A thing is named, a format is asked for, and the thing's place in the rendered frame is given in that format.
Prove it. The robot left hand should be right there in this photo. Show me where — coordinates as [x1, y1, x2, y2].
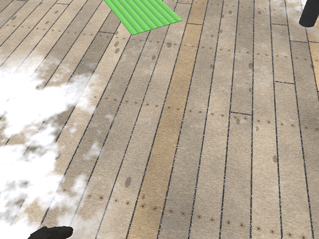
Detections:
[28, 226, 74, 239]

